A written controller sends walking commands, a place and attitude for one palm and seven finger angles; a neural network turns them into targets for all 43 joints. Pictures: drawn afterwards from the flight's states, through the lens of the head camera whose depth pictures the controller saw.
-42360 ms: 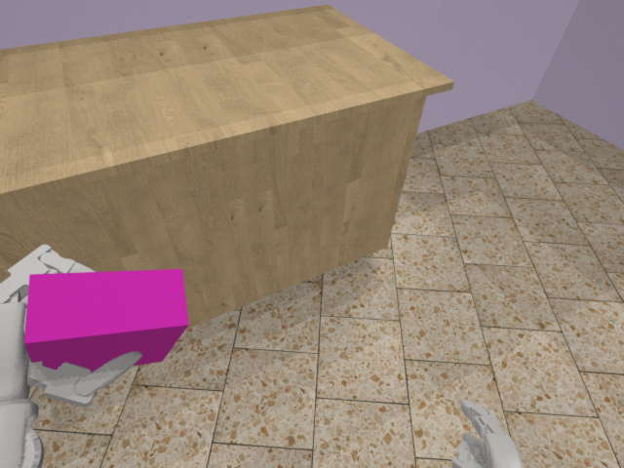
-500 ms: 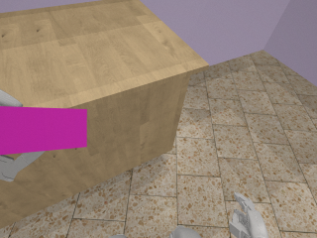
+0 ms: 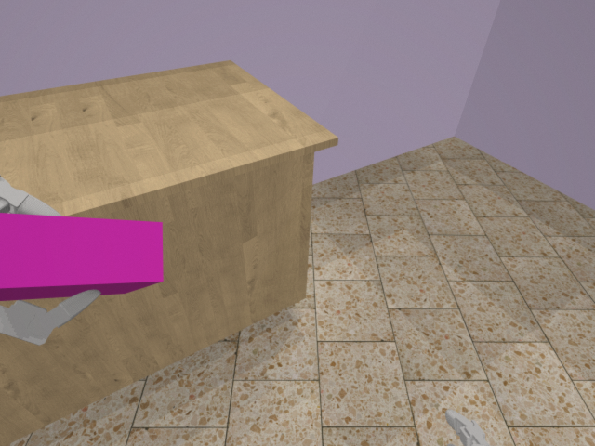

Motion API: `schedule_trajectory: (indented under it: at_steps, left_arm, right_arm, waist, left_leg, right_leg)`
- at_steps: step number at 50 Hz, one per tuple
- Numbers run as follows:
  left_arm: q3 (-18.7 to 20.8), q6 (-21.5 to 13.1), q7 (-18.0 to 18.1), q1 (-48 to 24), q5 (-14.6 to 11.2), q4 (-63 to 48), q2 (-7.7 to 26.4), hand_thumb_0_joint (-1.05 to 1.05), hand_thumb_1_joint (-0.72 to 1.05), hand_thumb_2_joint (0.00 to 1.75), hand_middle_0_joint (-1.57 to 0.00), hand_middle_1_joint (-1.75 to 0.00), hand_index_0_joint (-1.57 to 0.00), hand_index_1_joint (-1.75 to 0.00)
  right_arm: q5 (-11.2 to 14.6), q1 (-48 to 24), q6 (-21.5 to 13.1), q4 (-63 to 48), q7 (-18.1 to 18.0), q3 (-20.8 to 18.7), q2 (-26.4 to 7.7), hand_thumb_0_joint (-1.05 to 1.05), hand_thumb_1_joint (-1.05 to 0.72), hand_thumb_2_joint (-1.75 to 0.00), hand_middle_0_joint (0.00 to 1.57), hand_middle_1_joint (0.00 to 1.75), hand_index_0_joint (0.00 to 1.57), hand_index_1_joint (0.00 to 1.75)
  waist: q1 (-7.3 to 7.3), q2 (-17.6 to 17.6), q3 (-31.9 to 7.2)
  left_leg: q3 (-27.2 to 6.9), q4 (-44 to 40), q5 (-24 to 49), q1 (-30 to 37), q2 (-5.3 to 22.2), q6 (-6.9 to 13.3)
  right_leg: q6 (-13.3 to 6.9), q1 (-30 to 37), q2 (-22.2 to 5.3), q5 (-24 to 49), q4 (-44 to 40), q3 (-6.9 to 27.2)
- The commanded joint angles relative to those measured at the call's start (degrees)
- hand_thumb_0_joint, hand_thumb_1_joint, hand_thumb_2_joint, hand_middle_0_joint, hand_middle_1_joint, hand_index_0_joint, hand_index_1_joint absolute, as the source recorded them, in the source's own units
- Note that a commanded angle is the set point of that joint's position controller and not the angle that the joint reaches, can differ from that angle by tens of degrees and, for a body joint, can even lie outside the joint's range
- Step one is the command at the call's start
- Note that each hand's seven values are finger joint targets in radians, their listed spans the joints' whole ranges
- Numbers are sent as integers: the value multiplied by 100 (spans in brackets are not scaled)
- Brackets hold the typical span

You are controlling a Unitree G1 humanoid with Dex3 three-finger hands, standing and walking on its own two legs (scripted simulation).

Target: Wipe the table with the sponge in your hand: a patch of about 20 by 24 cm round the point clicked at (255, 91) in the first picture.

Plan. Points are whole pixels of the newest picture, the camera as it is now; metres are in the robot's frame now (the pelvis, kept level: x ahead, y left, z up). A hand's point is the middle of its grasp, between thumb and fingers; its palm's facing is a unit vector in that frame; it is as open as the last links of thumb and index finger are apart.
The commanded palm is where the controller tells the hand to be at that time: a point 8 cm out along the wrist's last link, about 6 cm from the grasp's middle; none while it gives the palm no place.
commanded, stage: stop stepping back and stand still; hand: left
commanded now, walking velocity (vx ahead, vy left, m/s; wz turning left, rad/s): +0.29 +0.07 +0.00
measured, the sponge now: (99, 262) +0.25 +0.20 +0.21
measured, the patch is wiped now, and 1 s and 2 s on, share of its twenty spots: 0.95 0.95 0.95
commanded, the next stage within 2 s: stand and wait in 0.52 s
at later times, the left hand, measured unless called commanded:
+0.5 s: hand (13, 314) +0.17 +0.23 +0.23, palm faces +0.52 -0.77 -0.36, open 9.9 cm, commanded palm +0.11 +0.27 +0.26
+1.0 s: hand (22, 270) +0.22 +0.25 +0.23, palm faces +0.44 -0.80 -0.41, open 9.9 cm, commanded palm +0.15 +0.30 +0.26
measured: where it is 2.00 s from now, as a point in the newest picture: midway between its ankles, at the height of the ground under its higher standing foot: outside the picture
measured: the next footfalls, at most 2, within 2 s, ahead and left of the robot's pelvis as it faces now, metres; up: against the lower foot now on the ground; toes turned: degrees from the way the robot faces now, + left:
right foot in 0.06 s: +0.05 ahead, -0.10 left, +0.00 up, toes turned +1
left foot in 0.30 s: +0.04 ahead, +0.14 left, +0.00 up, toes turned +5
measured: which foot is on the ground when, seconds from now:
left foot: down 0.00-0.06, up 0.08-0.28, down 0.30-1.00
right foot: up 0.00-0.04, down 0.06-1.00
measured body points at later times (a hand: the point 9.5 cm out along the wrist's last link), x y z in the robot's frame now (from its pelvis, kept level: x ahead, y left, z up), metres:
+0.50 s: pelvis -0.03 -0.02 -0.01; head -0.05 -0.03 +0.44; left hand +0.14 +0.27 +0.25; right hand +0.15 -0.24 -0.09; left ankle -0.03 +0.12 -0.69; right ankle +0.01 -0.10 -0.73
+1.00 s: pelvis +0.01 +0.01 +0.01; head +0.03 +0.02 +0.46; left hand +0.19 +0.30 +0.25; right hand +0.20 -0.20 -0.07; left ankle +0.00 +0.14 -0.73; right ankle +0.01 -0.10 -0.73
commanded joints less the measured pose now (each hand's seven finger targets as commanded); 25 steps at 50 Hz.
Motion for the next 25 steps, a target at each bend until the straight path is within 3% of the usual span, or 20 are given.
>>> schedule_trajectory:
  at_steps: [1, 2, 3, 4, 5, 7, 9, 11, 12, 13, 14, 15, 16, 17, 19, 20, 21, 22, 23, 25]
  left_arm:
    - [615, -383, 102, -402, -58, -1300, 936, 0, 10, 130, -120, -160, -120, -160]
    - [513, -354, 47, -336, 9, -1239, 918, 0, 10, 130, -120, -160, -120, -160]
    - [613, -436, 0, -749, -3, -1565, 1131, 0, 10, 130, -120, -160, -120, -160]
    - [837, -566, -15, -1161, -48, -1695, 1297, 0, 10, 130, -120, -160, -120, -160]
    - [702, -598, -48, -1107, -26, -1625, 1148, 0, 10, 130, -120, -160, -120, -160]
    - [761, -601, -39, -1232, -69, -1840, 1239, 0, 10, 130, -120, -160, -120, -160]
    - [670, -606, 63, -988, -49, -1728, 1117, 0, 10, 130, -120, -160, -120, -160]
    - [557, -560, 208, -866, -19, -1596, 1039, 0, 10, 130, -120, -160, -120, -160]
    - [424, -527, 246, -777, -54, -1407, 858, 0, 10, 130, -120, -160, -120, -160]
    - [441, -557, 287, -940, -43, -1536, 901, 0, 10, 130, -120, -160, -120, -160]
    - [447, -565, 316, -1058, -34, -1536, 839, 0, 10, 130, -120, -160, -120, -160]
    - [554, -504, 307, -1139, 5, -1655, 894, 0, 10, 130, -120, -160, -120, -160]
    - [629, -416, 334, -1297, 12, -1429, 1023, 0, 10, 130, -120, -160, -120, -160]
    - [595, -336, 309, -1142, 15, -1240, 1014, 0, 10, 130, -120, -160, -120, -160]
    - [495, -228, 258, -709, 4, -820, 803, 0, 10, 130, -120, -160, -120, -160]
    - [429, -232, 220, -620, 6, -880, 744, 0, 10, 130, -120, -160, -120, -160]
    - [492, -255, 169, -593, -4, -936, 861, 0, 10, 130, -120, -160, -120, -160]
    - [500, -327, 139, -897, 3, -1295, 938, 0, 10, 130, -120, -160, -120, -160]
    - [518, -427, 104, -957, -57, -1328, 877, 0, 10, 130, -120, -160, -120, -160]
    - [630, -538, 112, -1101, -113, -1935, 1052, 0, 10, 130, -120, -160, -120, -160]
  right_arm:
    - [-147, -1050, -249, -969, -142, -266, -858, 0, -90, -90, 20, 30, 20, 30]
    - [-132, -987, -209, -941, -120, -283, -773, 0, -90, -90, 20, 30, 20, 30]
    - [-98, -1045, -182, -999, -90, -358, -768, 0, -90, -90, 20, 30, 20, 30]
    - [-85, -1067, -267, -890, -63, -323, -773, 0, -90, -90, 20, 30, 20, 30]
    - [-63, -846, -245, -732, -21, -378, -724, 0, -90, -90, 20, 30, 20, 30]
    - [-51, -881, -131, -738, -31, -400, -726, 0, -90, -90, 20, 30, 20, 30]
    - [-74, -983, -156, -715, -124, -285, -574, 0, -90, -90, 20, 30, 20, 30]
    - [-111, -1081, -236, -759, -240, -206, -475, 0, -90, -90, 20, 30, 20, 30]
    - [-131, -1093, -284, -775, -306, -197, -524, 0, -90, -90, 20, 30, 20, 30]
    - [-170, -1078, -289, -805, -317, -199, -637, 0, -90, -90, 20, 30, 20, 30]
    - [-194, -1085, -279, -830, -313, -258, -786, 0, -90, -90, 20, 30, 20, 30]
    - [-155, -1083, -255, -857, -284, -276, -807, 0, -90, -90, 20, 30, 20, 30]
    - [-74, -997, -240, -849, -278, -288, -734, 0, -90, -90, 20, 30, 20, 30]
    - [-60, -919, -209, -811, -247, -278, -693, 0, -90, -90, 20, 30, 20, 30]
    - [-52, -1096, -179, -884, -175, -236, -689, 0, -90, -90, 20, 30, 20, 30]
    - [-86, -1150, -123, -928, -160, -247, -702, 0, -90, -90, 20, 30, 20, 30]
    - [-122, -1143, -57, -965, -135, -302, -657, 0, -90, -90, 20, 30, 20, 30]
    - [-95, -1126, -45, -976, -52, -318, -669, 0, -90, -90, 20, 30, 20, 30]
    - [-81, -1139, -74, -823, -5, -281, -637, 0, -90, -90, 20, 30, 20, 30]
    - [-82, -1121, -63, -843, 0, -261, -621, 0, -90, -90, 20, 30, 20, 30]
  waist:
    - [569, 843, 348]
    - [512, -369, 469]
    - [418, -1621, 300]
    - [223, -935, 150]
    - [118, -547, 182]
    - [100, -312, 504]
    - [146, -360, 233]
    - [243, -452, 107]
    - [200, -277, 143]
    - [225, 304, 81]
    - [249, 1109, 211]
    - [384, 1544, -70]
    - [322, 1480, 2]
    - [315, 1535, 179]
    - [431, 1277, 637]
    - [478, 519, 841]
    - [448, -925, 884]
    - [362, -1720, 639]
    - [216, -1006, 454]
    - [200, -40, 477]
  left_leg:
    - [-510, -326, -2270, -2146, 542, 448]
    - [181, 1662, -1747, -2459, -69, 308]
    - [110, 3614, -1349, -2859, -308, 145]
    - [-568, 4313, -530, -2545, -65, 83]
    - [-758, 4186, -269, -2340, 61, 66]
    - [-578, 3299, 146, -1686, 288, 67]
    - [-55, 1693, -111, -432, 239, 182]
    - [434, 338, -507, 574, -14, 277]
    - [439, -257, -664, 798, -69, 320]
    - [-50, -786, -1277, 755, 82, 469]
    - [-950, -1224, -1902, 728, 568, 693]
    - [-1195, -1599, -2000, 383, 956, 751]
    - [-1526, -1915, -2626, -584, 1205, 821]
    - [-1552, -1947, -2949, -1090, 1167, 794]
    - [-1040, -1318, -2724, -1919, 922, 573]
    - [-517, -207, -2340, -2151, 453, 357]
    - [89, 1772, -1605, -2333, -131, 132]
    - [-71, 3140, -946, -2357, -209, 15]
    - [-522, 3445, -352, -1988, 23, -14]
    - [-538, 2376, -260, -1366, 268, 13]
  right_leg:
    - [-123, 2978, 71, 162, -2779, -137]
    - [-356, 3021, -432, 340, -3641, 592]
    - [-859, 2726, -1791, 52, -4664, 3079]
    - [-982, 1815, -2142, -809, -4860, 3727]
    - [-1002, 1406, -2031, -1720, -4824, 3519]
    - [-908, 476, -1864, -1696, -4687, 2504]
    - [-745, 161, -1645, -1573, -4436, 1681]
    - [-675, 121, -1405, -1897, -4185, 1392]
    - [-600, 235, -1222, -1822, -3844, 1222]
    - [-475, 394, -844, -1771, -3238, 1062]
    - [-301, 148, -299, -1472, -2382, 630]
    - [-95, 645, 209, -824, -1415, -230]
    - [-6, 1252, 203, -591, -768, -221]
    - [6, 1407, 159, -454, -743, -78]
    - [-75, 2209, 108, -127, -2003, -45]
    - [-200, 2401, 10, -69, -3051, 252]
    - [-658, 2189, -830, -629, -4096, 1874]
    - [-828, 2040, -1813, -715, -4911, 3369]
    - [-960, 1730, -1822, -440, -4832, 3193]
    - [-1036, 1456, -1792, 576, -4343, 2337]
